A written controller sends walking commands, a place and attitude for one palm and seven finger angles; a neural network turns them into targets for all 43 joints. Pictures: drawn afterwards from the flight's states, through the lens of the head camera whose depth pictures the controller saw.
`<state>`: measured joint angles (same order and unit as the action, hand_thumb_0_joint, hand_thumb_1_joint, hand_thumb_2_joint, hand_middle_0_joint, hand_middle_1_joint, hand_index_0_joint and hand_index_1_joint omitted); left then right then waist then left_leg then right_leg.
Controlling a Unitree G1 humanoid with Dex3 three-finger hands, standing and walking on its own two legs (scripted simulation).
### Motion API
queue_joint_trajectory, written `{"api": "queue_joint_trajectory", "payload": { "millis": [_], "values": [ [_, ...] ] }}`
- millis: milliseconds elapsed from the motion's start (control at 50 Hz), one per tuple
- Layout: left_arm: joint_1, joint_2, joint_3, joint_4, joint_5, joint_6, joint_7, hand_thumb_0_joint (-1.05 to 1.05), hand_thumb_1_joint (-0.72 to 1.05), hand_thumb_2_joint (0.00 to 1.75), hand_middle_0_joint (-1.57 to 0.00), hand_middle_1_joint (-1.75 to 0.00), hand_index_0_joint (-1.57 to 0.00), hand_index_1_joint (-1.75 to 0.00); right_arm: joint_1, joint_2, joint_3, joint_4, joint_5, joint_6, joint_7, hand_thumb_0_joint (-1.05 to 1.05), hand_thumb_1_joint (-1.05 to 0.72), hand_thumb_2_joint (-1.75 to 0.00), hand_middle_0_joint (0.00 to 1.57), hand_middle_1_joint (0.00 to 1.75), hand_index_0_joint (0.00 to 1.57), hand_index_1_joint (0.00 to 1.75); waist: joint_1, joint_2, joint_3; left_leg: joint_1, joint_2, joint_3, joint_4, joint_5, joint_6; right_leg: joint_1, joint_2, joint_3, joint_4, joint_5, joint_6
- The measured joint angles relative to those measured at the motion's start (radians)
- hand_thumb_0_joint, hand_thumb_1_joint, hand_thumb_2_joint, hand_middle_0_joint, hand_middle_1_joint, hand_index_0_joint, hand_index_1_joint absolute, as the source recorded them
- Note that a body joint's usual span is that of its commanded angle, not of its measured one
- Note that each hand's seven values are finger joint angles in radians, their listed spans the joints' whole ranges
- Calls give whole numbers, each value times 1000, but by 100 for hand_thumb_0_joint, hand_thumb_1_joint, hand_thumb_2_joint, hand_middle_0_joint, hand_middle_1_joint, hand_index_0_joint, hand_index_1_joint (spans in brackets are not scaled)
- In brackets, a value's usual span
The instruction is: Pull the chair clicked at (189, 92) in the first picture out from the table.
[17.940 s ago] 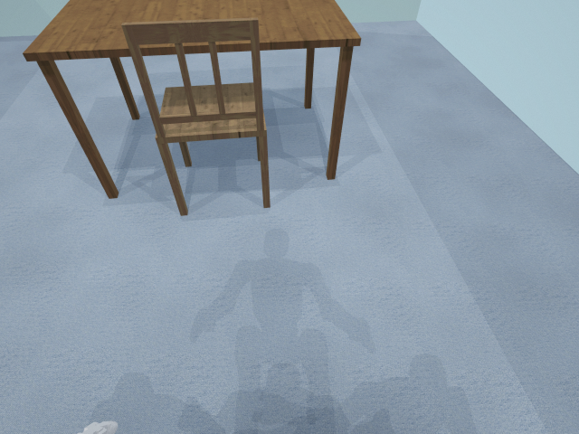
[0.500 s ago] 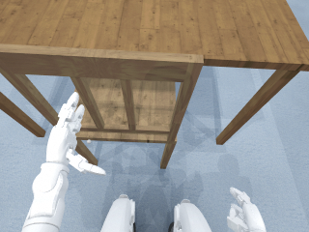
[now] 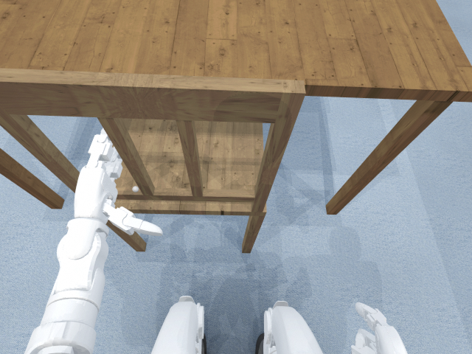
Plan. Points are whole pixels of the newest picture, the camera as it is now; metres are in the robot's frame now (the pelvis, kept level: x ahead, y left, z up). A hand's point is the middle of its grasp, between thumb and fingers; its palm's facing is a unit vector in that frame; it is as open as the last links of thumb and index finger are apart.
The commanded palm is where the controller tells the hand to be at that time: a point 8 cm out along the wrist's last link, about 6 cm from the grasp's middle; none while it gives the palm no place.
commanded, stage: push the fingers through the gap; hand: left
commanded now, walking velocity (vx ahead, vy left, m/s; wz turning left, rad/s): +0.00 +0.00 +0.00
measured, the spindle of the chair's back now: (132, 160) +0.44 +0.19 +0.00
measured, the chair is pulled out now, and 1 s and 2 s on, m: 0.00 0.00 0.01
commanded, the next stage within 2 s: hook a spindle and tug to test in 0.72 s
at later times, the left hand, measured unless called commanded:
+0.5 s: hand (138, 173) +0.40 +0.17 +0.02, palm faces -0.02 -1.00 -0.04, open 17.0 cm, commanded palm +0.38 +0.22 +0.02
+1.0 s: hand (143, 170) +0.41 +0.17 +0.02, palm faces +0.00 -1.00 -0.05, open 16.6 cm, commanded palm +0.38 +0.21 +0.02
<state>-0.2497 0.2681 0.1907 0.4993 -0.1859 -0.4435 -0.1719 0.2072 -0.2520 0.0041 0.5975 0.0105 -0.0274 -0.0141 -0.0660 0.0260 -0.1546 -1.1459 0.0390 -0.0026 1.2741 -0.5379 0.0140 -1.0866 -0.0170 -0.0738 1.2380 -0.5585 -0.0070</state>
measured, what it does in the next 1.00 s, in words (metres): stands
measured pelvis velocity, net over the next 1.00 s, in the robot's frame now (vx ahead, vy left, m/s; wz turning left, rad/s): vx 0.00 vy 0.00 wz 0.00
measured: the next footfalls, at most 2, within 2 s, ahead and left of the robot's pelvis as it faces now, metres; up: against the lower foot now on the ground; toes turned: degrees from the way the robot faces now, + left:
none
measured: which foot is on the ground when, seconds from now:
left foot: down 0.00-1.00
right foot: down 0.00-1.00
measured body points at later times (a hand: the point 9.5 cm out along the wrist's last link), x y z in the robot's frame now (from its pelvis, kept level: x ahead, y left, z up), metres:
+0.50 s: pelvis +0.00 +0.00 +0.00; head +0.13 +0.01 +0.43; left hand +0.40 +0.22 +0.03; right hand +0.10 -0.26 -0.12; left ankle +0.03 +0.11 -0.62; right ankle +0.01 -0.12 -0.62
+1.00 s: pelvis +0.00 +0.00 +0.00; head +0.13 +0.01 +0.43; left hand +0.40 +0.22 +0.02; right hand +0.10 -0.26 -0.12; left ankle +0.03 +0.11 -0.62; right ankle +0.01 -0.12 -0.62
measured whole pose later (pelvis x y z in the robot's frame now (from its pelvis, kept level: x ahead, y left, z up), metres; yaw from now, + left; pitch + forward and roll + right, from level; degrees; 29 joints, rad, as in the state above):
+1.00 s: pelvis +0.00 +0.00 +0.00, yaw +0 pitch +24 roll -2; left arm -0.44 0.28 0.23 0.71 -0.15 -0.48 -0.15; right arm 0.23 -0.25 0.00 0.61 0.01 0.03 0.00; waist -0.09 0.03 -0.15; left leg -1.17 0.04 0.00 1.27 -0.53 0.01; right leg -1.12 -0.01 -0.07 1.24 -0.55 -0.01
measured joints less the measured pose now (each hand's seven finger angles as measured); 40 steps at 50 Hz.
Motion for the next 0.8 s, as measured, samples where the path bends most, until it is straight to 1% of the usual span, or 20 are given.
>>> {"api": "queue_joint_trajectory", "payload": {
  "millis": [140,340,460,600,720,800],
  "values": [
    [-62,6,18,74,10,-9,4,-2,-50,30,-6,-8,-6,-8,8,3,3,7,-2,14,4,0,-91,-90,21,30,20,30,-6,-1,-1,-4,1,2,0,1,-1,-6,1,2,1,1,-1],
    [-142,33,49,168,14,-27,-12,-2,-50,30,-6,-8,-6,-8,19,0,3,20,-2,26,3,0,-91,-90,21,30,20,30,-15,-3,2,-18,3,-2,6,3,-1,-18,3,-1,4,4,-2],
    [-143,24,38,151,11,-28,-12,-2,-50,30,-6,-8,-6,-8,28,-2,-6,20,-1,36,12,0,-91,-90,21,30,20,30,-17,3,3,-13,3,2,-4,7,1,-13,3,3,-6,11,1],
    [-125,4,31,165,26,-39,13,-2,-50,30,-6,-8,-6,-8,32,2,-1,13,-1,46,16,0,-91,-90,21,30,20,30,-18,0,1,-2,1,9,-14,12,4,-6,2,9,-13,15,3],
    [-152,7,28,183,39,-63,27,-2,-50,30,-6,-8,-6,-8,22,3,0,17,-7,45,15,0,-91,-90,21,30,20,30,-16,-2,4,-15,0,4,-1,11,3,-18,0,5,1,12,2],
    [-182,13,25,209,41,-54,23,-2,-50,30,-6,-8,-6,-8,16,2,2,17,-5,49,13,0,-91,-90,21,30,20,30,-16,-1,6,-25,-1,1,5,12,2,-26,-1,2,6,11,0]
  ]
}}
